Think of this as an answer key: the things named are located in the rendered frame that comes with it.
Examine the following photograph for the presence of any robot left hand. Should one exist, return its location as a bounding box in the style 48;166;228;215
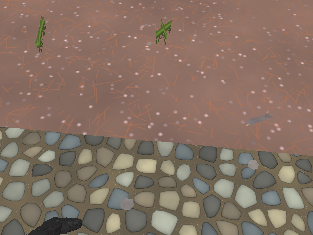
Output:
28;217;82;235

